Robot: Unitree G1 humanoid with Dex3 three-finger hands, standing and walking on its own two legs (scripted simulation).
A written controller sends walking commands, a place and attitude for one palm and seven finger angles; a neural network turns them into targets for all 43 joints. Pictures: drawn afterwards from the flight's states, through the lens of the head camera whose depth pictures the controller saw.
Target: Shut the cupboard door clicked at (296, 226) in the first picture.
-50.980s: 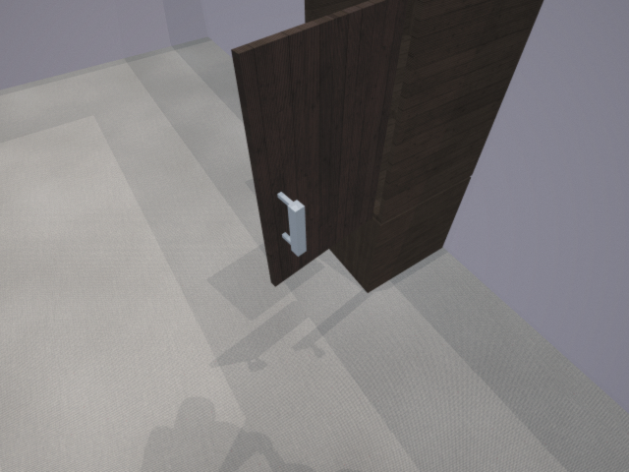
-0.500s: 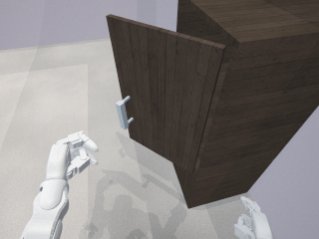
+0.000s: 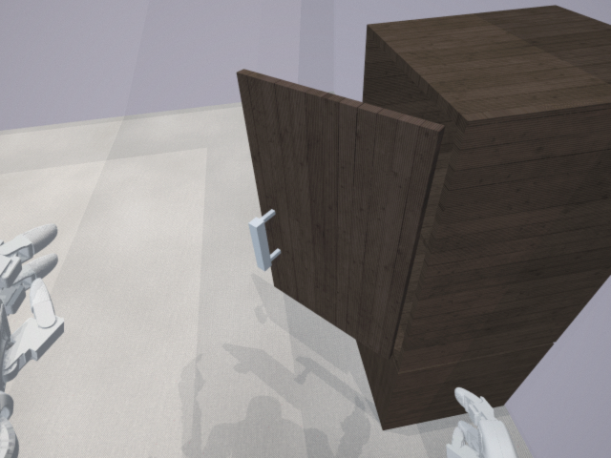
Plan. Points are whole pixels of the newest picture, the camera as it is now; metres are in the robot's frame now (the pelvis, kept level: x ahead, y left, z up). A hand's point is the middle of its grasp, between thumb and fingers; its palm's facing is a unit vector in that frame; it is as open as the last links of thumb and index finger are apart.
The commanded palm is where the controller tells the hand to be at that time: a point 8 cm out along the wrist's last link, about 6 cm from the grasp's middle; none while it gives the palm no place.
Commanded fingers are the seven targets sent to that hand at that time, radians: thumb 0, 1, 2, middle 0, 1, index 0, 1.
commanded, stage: draw the hand back to the body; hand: left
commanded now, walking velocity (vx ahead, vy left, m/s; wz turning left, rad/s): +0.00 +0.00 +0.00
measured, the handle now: (267, 239) +0.59 +0.18 -0.11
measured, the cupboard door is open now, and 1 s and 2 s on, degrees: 42 42 42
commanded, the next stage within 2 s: step back with the hand held close in 0.34 s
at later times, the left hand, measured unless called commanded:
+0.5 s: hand (77, 324) +0.19 +0.25 +0.17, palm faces +0.48 -0.77 -0.42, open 7.4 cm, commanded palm +0.14 +0.28 +0.18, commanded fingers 0.00 0.90 0.90 -0.20 -0.30 -0.20 -0.30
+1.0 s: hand (18, 364) +0.14 +0.29 +0.16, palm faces +0.42 -0.76 -0.49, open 7.4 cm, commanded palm +0.09 +0.32 +0.18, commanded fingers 0.00 0.90 0.90 -0.20 -0.30 -0.20 -0.30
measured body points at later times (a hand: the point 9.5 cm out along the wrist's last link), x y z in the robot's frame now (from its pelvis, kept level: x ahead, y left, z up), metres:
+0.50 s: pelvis -0.01 -0.01 +0.00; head -0.03 -0.05 +0.45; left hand +0.16 +0.29 +0.19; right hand +0.18 -0.24 -0.09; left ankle -0.02 +0.11 -0.74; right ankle -0.03 -0.13 -0.74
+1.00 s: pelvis -0.06 +0.02 -0.01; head -0.05 +0.01 +0.44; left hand +0.12 +0.33 +0.19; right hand +0.13 -0.22 -0.08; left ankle -0.02 +0.11 -0.74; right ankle -0.03 -0.13 -0.74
